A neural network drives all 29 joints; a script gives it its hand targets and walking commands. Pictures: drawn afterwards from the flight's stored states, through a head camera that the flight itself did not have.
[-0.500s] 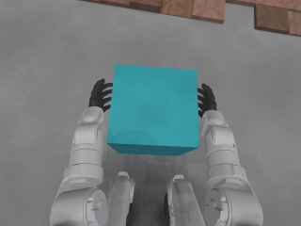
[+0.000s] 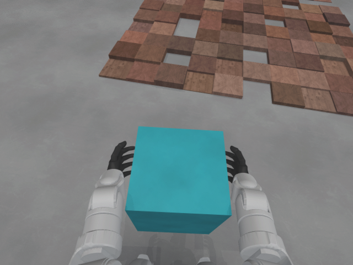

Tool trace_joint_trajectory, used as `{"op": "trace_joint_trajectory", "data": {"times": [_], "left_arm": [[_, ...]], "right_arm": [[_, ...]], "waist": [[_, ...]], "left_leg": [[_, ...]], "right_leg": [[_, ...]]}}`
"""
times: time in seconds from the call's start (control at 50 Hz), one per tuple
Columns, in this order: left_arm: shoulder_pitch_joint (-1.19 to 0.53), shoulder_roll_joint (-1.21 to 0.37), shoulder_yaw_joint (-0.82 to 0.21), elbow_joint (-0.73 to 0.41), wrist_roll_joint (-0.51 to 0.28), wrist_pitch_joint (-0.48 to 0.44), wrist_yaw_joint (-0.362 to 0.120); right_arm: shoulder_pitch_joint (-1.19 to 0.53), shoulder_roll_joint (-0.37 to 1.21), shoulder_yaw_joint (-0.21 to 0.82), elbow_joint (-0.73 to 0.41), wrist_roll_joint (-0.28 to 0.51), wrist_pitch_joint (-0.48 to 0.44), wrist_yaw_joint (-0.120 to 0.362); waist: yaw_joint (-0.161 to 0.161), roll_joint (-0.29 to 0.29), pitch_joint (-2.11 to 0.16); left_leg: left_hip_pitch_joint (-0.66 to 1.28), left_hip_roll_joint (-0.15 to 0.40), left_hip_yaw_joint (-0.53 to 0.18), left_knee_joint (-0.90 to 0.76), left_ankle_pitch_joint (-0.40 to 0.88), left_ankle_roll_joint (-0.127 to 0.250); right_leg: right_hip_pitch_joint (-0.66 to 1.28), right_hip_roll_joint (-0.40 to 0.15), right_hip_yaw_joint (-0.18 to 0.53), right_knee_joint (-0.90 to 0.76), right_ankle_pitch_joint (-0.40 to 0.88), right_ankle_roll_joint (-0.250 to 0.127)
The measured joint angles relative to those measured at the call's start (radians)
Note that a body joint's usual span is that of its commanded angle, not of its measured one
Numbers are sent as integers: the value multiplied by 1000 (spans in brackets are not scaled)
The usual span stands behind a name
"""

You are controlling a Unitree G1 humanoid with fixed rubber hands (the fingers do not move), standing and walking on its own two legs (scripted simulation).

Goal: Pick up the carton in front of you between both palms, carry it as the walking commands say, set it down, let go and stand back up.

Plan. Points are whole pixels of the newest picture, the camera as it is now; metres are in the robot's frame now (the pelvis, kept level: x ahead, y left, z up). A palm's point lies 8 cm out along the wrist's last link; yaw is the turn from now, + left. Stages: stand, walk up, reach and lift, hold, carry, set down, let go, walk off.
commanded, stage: reach and lift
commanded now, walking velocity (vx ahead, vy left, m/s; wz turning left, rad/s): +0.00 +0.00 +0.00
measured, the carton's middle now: (176, 185) +0.35 +0.01 -0.08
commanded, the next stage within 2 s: hold in 1.30 s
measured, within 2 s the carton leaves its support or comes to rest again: neither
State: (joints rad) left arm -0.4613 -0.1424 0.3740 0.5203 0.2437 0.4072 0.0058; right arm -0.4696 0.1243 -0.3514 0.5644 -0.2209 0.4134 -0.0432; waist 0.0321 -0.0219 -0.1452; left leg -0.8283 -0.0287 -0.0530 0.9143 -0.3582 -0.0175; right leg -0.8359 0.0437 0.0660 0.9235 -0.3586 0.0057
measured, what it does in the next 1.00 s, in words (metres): rises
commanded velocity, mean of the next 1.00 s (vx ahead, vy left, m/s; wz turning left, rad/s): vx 0.00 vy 0.00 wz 0.00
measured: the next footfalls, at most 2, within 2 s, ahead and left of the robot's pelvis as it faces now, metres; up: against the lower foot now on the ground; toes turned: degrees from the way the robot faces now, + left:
none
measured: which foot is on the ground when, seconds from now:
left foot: down 0.00-1.00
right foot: down 0.00-1.00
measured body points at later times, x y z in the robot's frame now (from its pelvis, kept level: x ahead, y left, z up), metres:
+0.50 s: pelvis +0.02 +0.01 +0.06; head -0.01 +0.01 +0.51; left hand +0.33 +0.16 +0.08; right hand +0.33 -0.14 +0.07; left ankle +0.05 +0.13 -0.68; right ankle +0.05 -0.12 -0.68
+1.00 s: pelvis +0.03 +0.00 +0.06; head +0.00 +0.01 +0.51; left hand +0.34 +0.16 +0.09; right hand +0.34 -0.14 +0.09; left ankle +0.05 +0.13 -0.68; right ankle +0.05 -0.12 -0.68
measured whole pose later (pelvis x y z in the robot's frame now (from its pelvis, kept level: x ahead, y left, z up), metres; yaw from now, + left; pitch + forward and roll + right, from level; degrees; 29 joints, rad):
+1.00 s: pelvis +0.03 +0.00 +0.06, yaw +0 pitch -6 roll +0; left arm -0.31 -0.17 0.29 0.33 0.31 0.64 -0.04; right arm -0.31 0.16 -0.29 0.35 -0.30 0.65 0.01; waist 0.02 0.00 0.02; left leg -0.11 -0.02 -0.06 0.41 -0.20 -0.01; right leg -0.11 0.03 0.08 0.41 -0.20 0.00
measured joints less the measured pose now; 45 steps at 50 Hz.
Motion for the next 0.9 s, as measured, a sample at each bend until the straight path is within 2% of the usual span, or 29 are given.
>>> {"op": "trace_joint_trajectory", "data": {"times": [0.08,0.26,0.38,0.5,0.58,0.8,0.9], "left_arm": [[37,1,-11,-21,10,36,-6],[160,-19,-67,-136,5,108,-17],[153,-21,-70,-126,41,181,-29],[150,-22,-70,-131,68,212,-40],[138,-26,-56,-128,71,201,-44],[108,-35,-41,-148,72,200,-44],[142,-24,-81,-185,54,209,-41]], "right_arm": [[25,16,-5,5,-19,18,7],[152,33,56,-146,-12,122,15],[164,38,46,-144,-45,181,30],[157,40,48,-145,-79,212,43],[144,44,39,-147,-88,208,47],[119,44,24,-166,-83,199,52],[155,42,60,-215,-77,217,49]], "waist": [[-9,3,28],[-17,12,53],[-21,11,87],[-24,9,137],[-26,9,159],[-12,20,180],[-13,19,166]], "left_leg": [[143,3,-1,-102,28,3],[453,10,-4,-330,94,7],[610,10,-10,-420,121,10],[666,10,-6,-449,134,13],[663,9,-2,-446,137,14],[671,10,0,-462,146,14],[695,12,-4,-492,154,13]], "right_leg": [[143,-2,2,-102,28,-5],[455,-10,5,-334,95,-3],[618,-15,1,-432,124,-4],[672,-18,6,-459,138,-2],[667,-18,11,-454,140,-1],[674,-17,13,-468,149,-1],[698,-18,11,-498,156,-2]]}}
